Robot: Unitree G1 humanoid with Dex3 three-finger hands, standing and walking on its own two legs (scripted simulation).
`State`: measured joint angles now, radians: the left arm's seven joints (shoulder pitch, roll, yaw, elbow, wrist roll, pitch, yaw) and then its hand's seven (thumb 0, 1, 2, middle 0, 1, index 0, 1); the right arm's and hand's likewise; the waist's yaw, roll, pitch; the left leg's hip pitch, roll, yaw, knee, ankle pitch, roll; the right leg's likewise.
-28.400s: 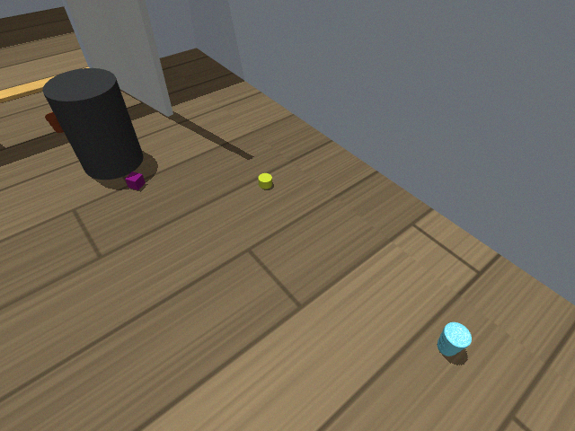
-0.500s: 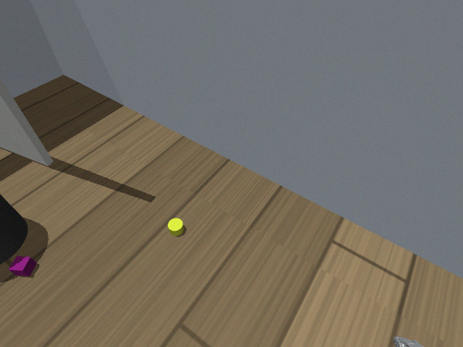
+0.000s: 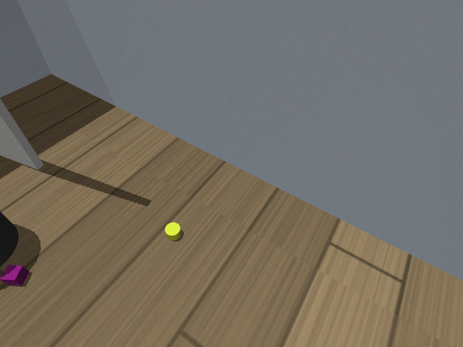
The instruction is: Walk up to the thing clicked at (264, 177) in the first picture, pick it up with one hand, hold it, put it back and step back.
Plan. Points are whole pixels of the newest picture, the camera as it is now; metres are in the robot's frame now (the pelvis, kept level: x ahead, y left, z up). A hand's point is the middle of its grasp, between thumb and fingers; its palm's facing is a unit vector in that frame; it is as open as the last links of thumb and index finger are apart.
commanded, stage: walk up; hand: left
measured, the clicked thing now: (173, 231) +0.74 +0.26 -0.74
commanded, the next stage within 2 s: stand in 0.70 s
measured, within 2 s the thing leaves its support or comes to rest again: neither
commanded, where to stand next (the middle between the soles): +0.37 +0.00 m, yaw +3 degrees
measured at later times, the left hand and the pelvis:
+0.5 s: hand (105, 344) +0.17 +0.23 -0.14, palm faces +0.03 -0.95 -0.31, open 7.3 cm; pelvis +0.04 -0.01 +0.01, yaw +1 degrees
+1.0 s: hand out of the picture +0.10 +0.24 -0.14, palm faces +0.00 -0.94 -0.34, open 7.4 cm; pelvis +0.03 -0.01 +0.02, yaw +0 degrees
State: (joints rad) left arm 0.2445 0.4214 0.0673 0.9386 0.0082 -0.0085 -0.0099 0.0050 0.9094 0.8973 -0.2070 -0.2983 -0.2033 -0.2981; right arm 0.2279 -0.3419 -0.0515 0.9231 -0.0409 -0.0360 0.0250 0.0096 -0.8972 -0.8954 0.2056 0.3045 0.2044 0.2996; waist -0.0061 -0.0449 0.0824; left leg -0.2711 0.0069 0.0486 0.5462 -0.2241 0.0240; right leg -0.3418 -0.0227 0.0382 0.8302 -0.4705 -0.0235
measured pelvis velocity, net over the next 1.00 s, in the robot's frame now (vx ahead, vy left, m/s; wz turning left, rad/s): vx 0.03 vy -0.01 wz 0.01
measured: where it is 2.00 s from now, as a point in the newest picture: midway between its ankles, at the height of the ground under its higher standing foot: outside the picture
